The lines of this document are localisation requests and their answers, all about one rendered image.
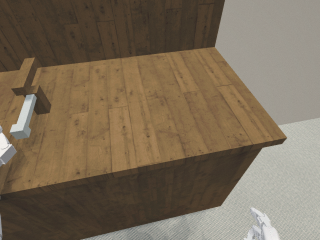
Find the tap lever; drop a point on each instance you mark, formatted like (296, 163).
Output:
(21, 130)

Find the counter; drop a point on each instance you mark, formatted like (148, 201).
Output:
(138, 118)

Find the robot right hand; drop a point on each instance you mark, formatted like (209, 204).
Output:
(265, 230)

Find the robot left hand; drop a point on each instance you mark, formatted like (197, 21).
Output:
(7, 151)

